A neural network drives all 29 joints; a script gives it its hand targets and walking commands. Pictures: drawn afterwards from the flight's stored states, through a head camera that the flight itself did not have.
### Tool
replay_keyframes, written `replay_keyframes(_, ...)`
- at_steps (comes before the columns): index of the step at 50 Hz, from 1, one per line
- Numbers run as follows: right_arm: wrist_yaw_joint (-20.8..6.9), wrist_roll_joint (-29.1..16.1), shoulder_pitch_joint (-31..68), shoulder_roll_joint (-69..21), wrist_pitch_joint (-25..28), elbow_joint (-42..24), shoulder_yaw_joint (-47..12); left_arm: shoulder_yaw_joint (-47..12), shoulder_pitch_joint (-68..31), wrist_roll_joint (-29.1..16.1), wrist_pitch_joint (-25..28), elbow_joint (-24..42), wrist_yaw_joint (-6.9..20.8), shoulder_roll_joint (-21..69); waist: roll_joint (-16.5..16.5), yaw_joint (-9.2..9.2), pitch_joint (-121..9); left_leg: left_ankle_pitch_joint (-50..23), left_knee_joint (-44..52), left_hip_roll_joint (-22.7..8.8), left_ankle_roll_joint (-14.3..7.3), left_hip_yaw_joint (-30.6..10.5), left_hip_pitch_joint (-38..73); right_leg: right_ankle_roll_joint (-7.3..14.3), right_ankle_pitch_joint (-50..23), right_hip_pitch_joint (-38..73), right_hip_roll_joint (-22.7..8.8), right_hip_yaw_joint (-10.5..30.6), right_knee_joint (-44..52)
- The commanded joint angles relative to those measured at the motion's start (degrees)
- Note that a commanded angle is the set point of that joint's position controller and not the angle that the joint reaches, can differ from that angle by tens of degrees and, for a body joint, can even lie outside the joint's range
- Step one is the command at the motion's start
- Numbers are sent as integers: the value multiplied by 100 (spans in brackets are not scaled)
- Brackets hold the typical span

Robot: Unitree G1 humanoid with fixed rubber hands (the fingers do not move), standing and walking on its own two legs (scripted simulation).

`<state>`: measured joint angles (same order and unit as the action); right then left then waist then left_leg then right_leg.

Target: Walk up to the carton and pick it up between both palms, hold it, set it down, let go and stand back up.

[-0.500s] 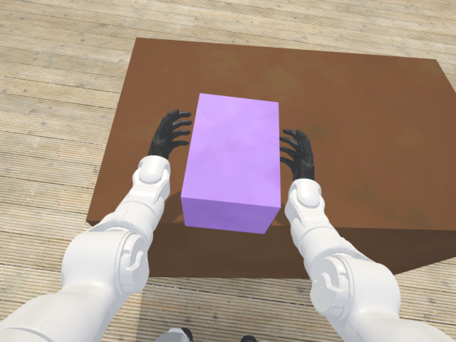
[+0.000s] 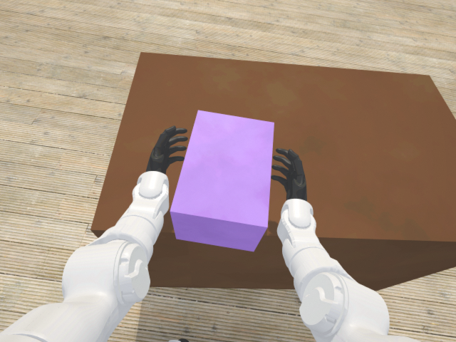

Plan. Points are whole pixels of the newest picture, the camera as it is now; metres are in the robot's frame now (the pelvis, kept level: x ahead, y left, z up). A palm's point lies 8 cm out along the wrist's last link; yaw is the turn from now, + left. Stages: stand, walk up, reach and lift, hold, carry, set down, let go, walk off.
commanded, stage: reach and lift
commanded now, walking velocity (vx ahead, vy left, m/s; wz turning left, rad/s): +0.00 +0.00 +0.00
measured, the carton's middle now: (225, 180) +0.42 +0.02 -0.04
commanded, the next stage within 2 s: none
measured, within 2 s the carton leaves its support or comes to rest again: leaves its support in 1.00 s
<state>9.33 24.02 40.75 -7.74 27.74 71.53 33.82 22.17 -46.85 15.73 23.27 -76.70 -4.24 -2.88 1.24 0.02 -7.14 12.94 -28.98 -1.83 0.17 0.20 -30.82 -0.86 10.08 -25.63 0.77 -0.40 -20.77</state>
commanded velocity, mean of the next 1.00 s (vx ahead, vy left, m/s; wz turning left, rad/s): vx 0.00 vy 0.00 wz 0.00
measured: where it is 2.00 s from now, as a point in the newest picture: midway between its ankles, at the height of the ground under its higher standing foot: outside the picture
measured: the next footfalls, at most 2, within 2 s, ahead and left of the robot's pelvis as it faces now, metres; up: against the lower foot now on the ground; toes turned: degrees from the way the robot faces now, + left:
none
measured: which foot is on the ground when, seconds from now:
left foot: down 0.00-1.00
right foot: down 0.00-1.00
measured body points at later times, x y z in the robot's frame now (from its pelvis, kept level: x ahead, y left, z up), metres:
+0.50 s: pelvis +0.00 +0.00 +0.00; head +0.07 +0.02 +0.44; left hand +0.41 +0.15 +0.01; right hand +0.38 -0.11 +0.01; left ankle +0.00 +0.10 -0.74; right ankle -0.01 -0.14 -0.74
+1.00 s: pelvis -0.01 +0.00 +0.00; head +0.06 +0.03 +0.45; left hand +0.40 +0.15 +0.01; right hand +0.38 -0.11 +0.01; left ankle +0.00 +0.10 -0.74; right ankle -0.01 -0.14 -0.74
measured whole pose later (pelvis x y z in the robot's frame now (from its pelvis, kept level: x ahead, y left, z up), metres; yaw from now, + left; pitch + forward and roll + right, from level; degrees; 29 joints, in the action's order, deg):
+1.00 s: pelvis -0.01 +0.00 +0.00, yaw +0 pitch +14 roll -2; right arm 10.0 24.4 39.9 -8.2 26.0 68.8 33.3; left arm 22.6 -46.2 15.9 23.7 -76.5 -5.9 -1.6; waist 1.2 0.0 -7.3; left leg 11.9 -28.2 -2.1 0.2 0.2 -30.5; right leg -0.9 9.0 -25.3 1.0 -0.7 -20.0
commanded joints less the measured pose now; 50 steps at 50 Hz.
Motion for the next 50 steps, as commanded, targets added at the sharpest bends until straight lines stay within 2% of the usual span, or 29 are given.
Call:
replay_keyframes(1,-926,904,2411,-3097,359,-328,-1214,-593,-1650,1022,132,235,727,3584,-412,87,-2565,-3758,-104,32,627,310,2535,221,-1849,1109,342,-707,127)
replay_keyframes(2,-914,890,2515,-3054,374,-336,-1152,-796,-1855,888,185,431,721,3713,-681,226,-2796,-3905,-113,13,696,294,2475,250,-1865,1058,361,-748,101)
replay_keyframes(4,-899,886,2771,-3137,390,-518,-1137,-728,-1895,922,164,202,749,3674,-497,104,-2675,-3608,-84,38,631,305,2286,263,-1845,1092,307,-687,110)
replay_keyframes(9,-877,913,2525,-3248,426,-440,-1274,-843,-1826,823,237,346,704,3865,-420,139,-3044,-3851,-180,33,622,362,2425,278,-2043,1038,342,-726,78)
replay_keyframes(10,-891,878,2500,-3112,386,-359,-1213,-804,-1946,821,212,213,710,3717,-472,258,-2820,-3579,-70,10,603,321,2258,254,-1888,1006,305,-710,87)
replay_keyframes(11,-897,875,2668,-3179,390,-420,-1226,-727,-1874,875,211,299,718,3790,-514,48,-2681,-3617,-118,19,616,361,2339,290,-1800,991,320,-710,87)
replay_keyframes(13,-867,909,2707,-3205,413,-503,-1169,-805,-2038,870,249,438,719,3776,-601,182,-3030,-3675,-144,0,658,327,2262,271,-1905,1094,321,-724,42)
replay_keyframes(15,-873,937,2634,-3212,430,-562,-1271,-658,-1835,898,252,161,733,3724,-407,41,-2971,-3469,-166,54,582,368,2086,278,-1825,1120,290,-661,80)
replay_keyframes(17,-882,975,2578,-3132,406,-364,-1050,-729,-1870,899,232,70,727,3813,-527,239,-2675,-3305,-49,15,604,324,2053,283,-1755,1038,279,-674,113)
replay_keyframes(19,-912,927,2782,-3161,354,-456,-1140,-611,-2163,895,194,138,709,3606,-569,74,-2676,-3134,-8,35,571,389,2085,262,-1587,1076,273,-615,135)
replay_keyframes(22,-868,925,2751,-3377,392,-677,-1426,-654,-1966,815,241,129,712,3664,-258,-27,-3052,-3030,-2,106,482,462,1746,207,-2150,1441,274,-601,-21)
replay_keyframes(25,-887,988,2765,-3300,385,-301,-1092,-840,-2190,835,249,238,689,3828,-625,222,-2813,-3075,-39,42,607,356,1896,268,-1699,1039,272,-667,47)
replay_keyframes(26,-900,960,2706,-3368,408,-540,-1403,-804,-2013,763,290,278,685,3872,-456,21,-3130,-3429,-151,17,599,405,2013,243,-1969,1143,315,-692,-35)
replay_keyframes(27,-863,910,2498,-3335,365,-367,-1372,-791,-1971,831,277,291,679,3791,-530,96,-2963,-3427,-135,57,586,397,2125,248,-2052,1194,274,-620,52)
replay_keyframes(28,-861,849,2450,-3438,341,-391,-1445,-699,-1604,872,199,158,734,3872,-271,61,-2872,-3405,-84,56,516,395,2022,229,-2170,1346,302,-618,64)
replay_keyframes(29,-857,917,2604,-3336,392,-424,-1361,-911,-1873,819,264,288,711,4034,-465,279,-3050,-3415,-99,22,589,372,2038,229,-2154,1200,315,-679,-52)
replay_keyframes(33,-867,859,2630,-3340,343,-492,-1480,-826,-1895,761,246,162,673,3825,-408,46,-2900,-3318,-83,53,551,366,1924,230,-2043,1280,266,-610,41)
replay_keyframes(34,-864,835,2661,-3313,382,-392,-1477,-1028,-1982,664,271,346,648,3983,-554,190,-3093,-3651,-149,7,644,296,2070,243,-2226,1129,300,-634,-45)
replay_keyframes(35,-897,745,2806,-3272,410,-600,-1579,-826,-1843,762,244,303,631,3872,-602,-46,-3058,-3798,-190,-1,611,367,2053,243,-2175,1216,293,-622,-31)
replay_keyframes(36,-847,703,2744,-3339,382,-624,-1549,-1006,-1857,722,234,348,621,4006,-547,139,-3271,-3721,-248,38,596,358,2157,287,-2321,1203,317,-626,23)
replay_keyframes(39,-837,819,2661,-3339,294,-386,-1416,-983,-1992,752,194,385,671,3973,-538,175,-2883,-3418,-126,29,584,334,2042,265,-2020,1178,281,-610,35)
replay_keyframes(42,-843,687,2673,-3396,326,-504,-1696,-1170,-1919,634,213,530,637,4089,-486,102,-3369,-3852,-220,-15,609,325,2260,239,-2248,1129,325,-675,-20)
replay_keyframes(43,-821,671,2704,-3309,328,-635,-1692,-1216,-1794,570,202,326,640,4069,-476,184,-3267,-3777,-254,53,587,286,2159,269,-2325,1150,352,-652,-8)
replay_keyframes(44,-804,636,2735,-3393,317,-782,-1847,-1069,-1707,584,182,333,660,3949,-284,4,-3309,-3717,-254,76,507,325,2070,229,-2453,1340,313,-563,-62)
replay_keyframes(45,-791,578,2801,-3350,313,-828,-1827,-1178,-1995,521,203,508,661,3939,-301,139,-3257,-3619,-163,62,522,335,2011,188,-2569,1524,310,-591,-78)
replay_keyframes(46,-795,640,2676,-3471,276,-707,-1872,-1074,-1951,598,198,377,700,3908,-282,40,-3166,-3394,-132,74,500,347,1920,161,-2442,1598,282,-571,-103)
replay_keyframes(47,-818,626,2923,-3383,295,-714,-1760,-1331,-2320,498,227,503,643,4086,-491,237,-3312,-3392,-146,27,579,296,2008,216,-2180,1342,282,-603,-68)
replay_keyframes(49,-804,610,2994,-3330,341,-735,-1823,-1396,-2458,409,252,560,582,4197,-607,244,-3592,-3717,-192,-6,640,280,2337,234,-2307,1254,308,-649,-43)
replay_keyframes(50,-811,598,2843,-3491,281,-548,-1866,-1371,-2552,410,303,727,586,4066,-541,127,-3602,-3502,-153,39,587,325,2366,216,-2155,1271,296,-618,50)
